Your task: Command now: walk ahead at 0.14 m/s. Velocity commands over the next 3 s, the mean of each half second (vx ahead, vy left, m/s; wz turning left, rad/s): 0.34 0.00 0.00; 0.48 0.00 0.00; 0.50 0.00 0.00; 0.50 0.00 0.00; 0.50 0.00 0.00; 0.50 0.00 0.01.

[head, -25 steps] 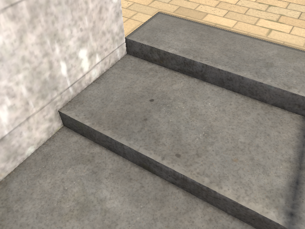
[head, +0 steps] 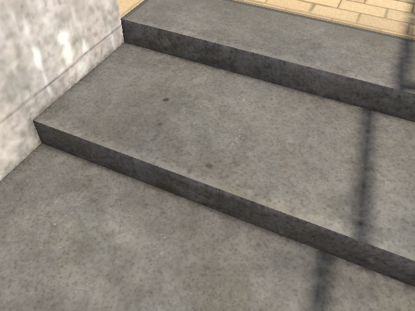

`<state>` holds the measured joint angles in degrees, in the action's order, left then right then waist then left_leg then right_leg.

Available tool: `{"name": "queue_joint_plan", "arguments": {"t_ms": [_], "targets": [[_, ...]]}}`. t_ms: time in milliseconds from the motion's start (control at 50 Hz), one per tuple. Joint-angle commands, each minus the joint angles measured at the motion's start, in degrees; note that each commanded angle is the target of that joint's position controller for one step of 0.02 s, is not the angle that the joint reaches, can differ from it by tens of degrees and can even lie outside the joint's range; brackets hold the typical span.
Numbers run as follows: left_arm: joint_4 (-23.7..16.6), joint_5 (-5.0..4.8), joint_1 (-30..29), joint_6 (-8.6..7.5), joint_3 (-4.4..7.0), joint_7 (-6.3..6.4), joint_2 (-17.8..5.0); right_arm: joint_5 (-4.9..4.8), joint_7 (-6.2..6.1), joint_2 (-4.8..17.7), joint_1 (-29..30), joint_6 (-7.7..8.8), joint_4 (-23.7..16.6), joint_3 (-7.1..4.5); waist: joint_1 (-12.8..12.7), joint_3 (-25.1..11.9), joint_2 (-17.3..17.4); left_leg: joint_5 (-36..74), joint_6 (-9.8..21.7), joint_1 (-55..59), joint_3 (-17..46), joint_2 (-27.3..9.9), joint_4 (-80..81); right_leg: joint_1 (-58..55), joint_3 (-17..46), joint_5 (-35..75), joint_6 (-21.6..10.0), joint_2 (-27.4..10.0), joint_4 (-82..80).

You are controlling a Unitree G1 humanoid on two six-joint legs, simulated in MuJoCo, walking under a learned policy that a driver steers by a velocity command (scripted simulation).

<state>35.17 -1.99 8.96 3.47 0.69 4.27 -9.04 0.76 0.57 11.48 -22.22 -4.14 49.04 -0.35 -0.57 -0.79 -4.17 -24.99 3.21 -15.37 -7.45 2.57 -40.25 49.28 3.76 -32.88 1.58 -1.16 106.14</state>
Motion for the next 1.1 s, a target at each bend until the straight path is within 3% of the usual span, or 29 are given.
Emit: {"name": "queue_joint_plan", "arguments": {"t_ms": [20,60,120,220,260,280,300,340,380,400,420,440,460,480,500,520,560,580,620,680,760,840,920,960,1000,1040,1060,1080,1100], "targets": [[-4.2,1.11,-6.4,-0.54,1.86,0.95,-8.8,-1.01,-2.61,11.3,4.7,3.80,-6.2,-2.23,1.3,9.0,-0.9,-20.6,11.9,7.0,44.1,-28.0,30.3,24.2,7.4,15.1,3.8,0.2,11.0],[-2.8,1.29,-6.3,-1.42,1.51,-0.14,-6.8,0.32,-3.69,7.6,-3.6,4.97,-3.0,-1.58,4.3,7.5,4.3,-16.9,11.1,15.9,37.0,-23.5,28.4,26.1,6.1,19.2,3.5,0.8,9.8],[-1.6,0.49,-5.0,-3.63,0.06,-1.97,-1.0,0.64,-3.90,2.1,-11.7,5.45,1.6,-0.73,5.4,8.1,9.0,-11.7,10.9,17.8,29.8,-20.5,28.4,28.6,3.5,16.6,0.9,-0.2,16.1],[-4.5,0.79,-4.6,-4.69,-3.07,-4.44,3.6,-0.26,-3.94,1.4,-12.6,4.85,4.4,-1.00,2.6,7.5,8.5,-9.3,7.8,12.5,22.3,-21.0,28.0,35.6,3.7,14.7,-0.9,-5.1,16.8],[-6.7,1.39,-5.8,-4.98,-3.67,-4.20,2.9,-0.67,-4.64,2.0,-9.4,4.91,3.9,-1.02,0.8,6.7,9.7,-6.9,6.9,5.6,20.1,-20.9,30.0,31.4,3.9,15.3,0.0,-8.7,12.0],[-7.2,1.85,-4.4,-5.07,-4.31,-4.29,2.5,-0.75,-4.70,5.1,-4.6,4.98,2.3,-1.71,-1.8,4.9,9.3,-6.1,5.8,0.4,15.8,-18.8,33.7,22.2,-0.3,15.6,0.1,-10.5,-2.1],[-7.6,1.99,-6.6,-5.20,-4.40,-4.35,1.7,-1.09,-4.64,6.0,-2.9,5.21,1.7,-2.20,-1.4,4.3,10.0,-4.5,5.4,-7.5,13.6,-18.2,38.5,9.1,-3.7,15.6,-0.2,-11.0,-12.5],[-5.3,1.37,-5.0,-5.45,-2.93,-4.53,-0.7,-2.68,-3.94,8.2,-3.2,5.79,2.2,-3.10,-1.9,3.0,14.2,3.5,4.5,-10.9,7.6,-17.7,42.8,-10.0,-10.5,8.6,-1.2,-9.2,-22.2],[-3.3,0.64,-1.8,-5.53,-1.20,-4.71,-3.8,-3.04,-3.29,10.4,-4.8,5.52,2.9,-3.77,-3.2,3.1,15.9,16.9,5.4,-2.5,6.0,-17.6,38.7,-15.7,-13.7,-0.3,-3.6,-4.9,-30.9],[-1.9,0.24,2.8,-5.65,0.39,-4.63,-6.0,-2.54,-2.88,10.9,-4.8,5.09,3.3,-3.63,-6.5,0.7,17.2,31.3,4.7,3.5,6.2,-16.8,30.4,-19.7,-13.9,-4.2,-5.4,-1.7,-37.9],[0.0,0.11,9.1,-5.61,2.03,-4.60,-9.1,-1.87,-2.03,9.2,-5.9,4.87,3.6,-2.96,-10.0,-3.7,15.8,46.9,3.7,6.4,4.1,-15.1,15.8,-26.9,-12.0,-4.7,-7.6,1.6,-45.5],[2.9,1.62,18.1,-5.50,3.81,-5.27,-16.2,-1.57,-2.34,5.6,-1.7,5.59,-0.1,-1.64,-13.7,-4.9,0.3,43.0,0.7,-3.4,6.0,-12.5,-7.6,-35.0,8.5,-3.5,-11.6,-5.4,-61.8],[8.0,1.24,26.8,-5.42,4.84,-5.16,-22.3,-1.29,-1.38,-1.9,-2.6,7.45,-3.5,-1.01,-10.3,-12.3,-29.8,2.1,-1.6,-23.1,13.8,2.7,-33.0,-45.9,49.5,-30.0,-16.6,-15.5,-94.3],[8.0,2.22,24.7,-6.82,3.74,-5.04,-18.5,-2.67,-0.11,-1.6,-5.2,9.31,-0.9,-2.33,-7.1,-12.4,-16.7,5.0,-0.7,-28.5,28.1,4.9,-52.7,-42.5,62.7,-36.1,-14.8,-21.8,-102.5],[8.4,1.26,17.4,-7.67,2.97,-6.01,-15.2,-3.44,0.35,-2.5,-0.5,9.93,-3.5,-1.82,-3.4,-2.2,-10.4,10.3,1.1,-35.4,23.8,2.6,-59.2,-34.8,55.1,-32.6,-12.8,-22.8,-99.4],[10.2,1.48,11.8,-7.68,2.04,-7.17,-11.1,-2.88,-0.11,-2.6,5.6,9.71,-6.3,-0.98,-0.9,4.3,-6.3,14.7,2.9,-37.5,17.9,-1.7,-60.9,-26.0,41.9,-24.6,-11.4,-21.7,-94.0],[13.6,4.78,5.8,-8.07,-0.28,-7.55,-0.4,-2.00,-0.11,0.3,5.6,7.86,-7.9,-1.28,3.8,4.4,-5.3,21.9,4.7,-32.8,15.8,-5.6,-59.3,-16.8,19.4,-9.3,-7.2,-15.3,-85.5],[15.5,4.99,7.0,-8.51,-0.85,-7.41,1.9,-2.42,0.26,0.0,3.4,7.09,-7.5,-1.06,4.8,3.5,-6.0,22.9,5.8,-33.7,16.2,-4.8,-61.5,-18.7,15.2,-4.3,-6.5,-13.7,-85.7],[19.3,3.60,11.1,-9.08,-0.50,-7.30,-0.1,-2.59,0.06,-1.3,4.8,6.50,-8.5,-0.12,4.4,5.1,-2.8,21.8,6.5,-39.5,16.4,-3.6,-59.6,-23.3,8.3,3.9,-7.2,-12.6,-88.3],[20.0,3.14,14.0,-9.09,0.49,-5.85,-3.7,-1.27,0.19,0.3,8.9,6.62,-10.3,0.28,3.3,4.4,2.9,26.3,3.6,-42.1,15.7,-3.7,-45.1,-29.0,0.0,12.6,-7.7,-10.7,-92.5],[20.6,2.18,17.0,-10.16,0.70,-3.39,-6.4,-1.95,0.22,4.1,16.7,7.39,-12.1,-1.19,0.6,2.5,1.2,32.8,-0.5,-40.5,9.3,-5.8,-27.3,-39.7,-3.6,23.8,-9.2,-10.3,-99.9],[22.3,2.17,23.0,-9.65,0.58,-2.80,-7.0,-2.36,1.42,1.8,25.7,8.10,-13.4,-1.01,-4.3,4.3,1.4,35.4,-1.4,-41.3,5.2,-8.0,-12.1,-51.2,-3.8,30.1,-9.5,-12.3,-101.7],[22.1,2.08,24.0,-8.63,0.77,-3.17,-8.1,-3.26,2.98,1.2,31.5,9.12,-15.1,-0.89,-5.9,7.8,0.3,32.0,-0.5,-39.1,3.3,-7.1,0.9,-57.9,-4.7,33.4,-10.4,-13.7,-101.2],[21.9,2.29,23.0,-8.51,0.76,-3.50,-8.6,-3.28,3.62,1.5,33.4,9.52,-16.0,-1.07,-5.0,8.9,-1.1,29.6,1.6,-33.8,2.1,-5.6,6.8,-59.0,-6.1,42.6,-10.4,-13.4,-99.5],[21.8,2.19,22.4,-8.43,1.43,-3.38,-10.9,-2.39,3.96,3.2,32.9,9.66,-16.5,-1.77,-3.2,7.5,-2.8,26.0,3.8,-24.4,-0.5,-1.9,8.9,-59.5,-7.4,66.2,-10.1,-13.6,-94.7],[21.1,2.13,20.0,-7.65,2.24,-2.92,-13.1,-1.54,3.27,6.2,22.4,9.29,-13.7,-3.11,2.9,2.0,-7.5,19.5,5.7,-14.3,-1.8,1.4,8.8,-62.2,-7.4,89.0,-9.3,-13.4,-82.2],[20.2,2.23,17.2,-7.58,2.19,-2.80,-13.2,-1.41,2.81,8.6,11.1,9.18,-10.1,-4.38,8.7,-2.9,-6.1,26.2,7.5,-0.1,-0.1,1.1,15.0,-57.5,-8.0,88.6,-8.0,-11.7,-70.1],[17.9,2.38,14.2,-8.16,2.00,-2.90,-13.1,-0.97,1.62,11.9,-0.1,8.89,-7.2,-5.38,13.1,-10.9,-3.6,30.7,9.5,23.4,8.6,-6.5,10.4,-39.9,-6.2,71.6,-7.3,-9.7,-55.9],[16.4,3.94,21.4,-9.59,-0.54,-4.23,-2.8,0.56,0.77,17.5,-2.9,8.71,-6.3,-6.16,5.7,-20.7,16.5,38.2,18.6,47.2,33.6,-24.4,7.2,-14.9,-4.7,9.3,-4.2,2.6,-33.0]]}}
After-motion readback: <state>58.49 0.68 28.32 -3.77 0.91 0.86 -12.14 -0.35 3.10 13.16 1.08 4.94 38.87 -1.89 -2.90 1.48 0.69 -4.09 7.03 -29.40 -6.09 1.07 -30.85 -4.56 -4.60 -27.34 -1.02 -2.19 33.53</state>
